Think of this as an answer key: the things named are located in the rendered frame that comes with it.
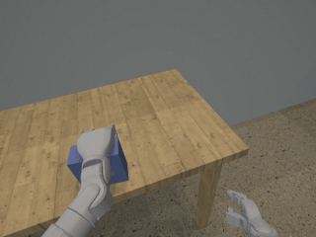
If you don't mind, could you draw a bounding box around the robot left hand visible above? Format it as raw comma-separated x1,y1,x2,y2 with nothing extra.
77,124,118,177

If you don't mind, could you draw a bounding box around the table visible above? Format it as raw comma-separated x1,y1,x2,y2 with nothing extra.
0,69,250,237

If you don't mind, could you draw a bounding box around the robot right forearm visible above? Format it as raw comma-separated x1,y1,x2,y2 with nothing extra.
247,217,278,237

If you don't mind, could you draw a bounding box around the robot left forearm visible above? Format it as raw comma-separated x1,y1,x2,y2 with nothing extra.
41,155,114,237

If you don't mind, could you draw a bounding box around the robot right hand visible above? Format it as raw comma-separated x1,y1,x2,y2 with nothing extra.
225,190,263,235

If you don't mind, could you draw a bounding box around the sponge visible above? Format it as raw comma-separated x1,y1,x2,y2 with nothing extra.
67,137,129,185

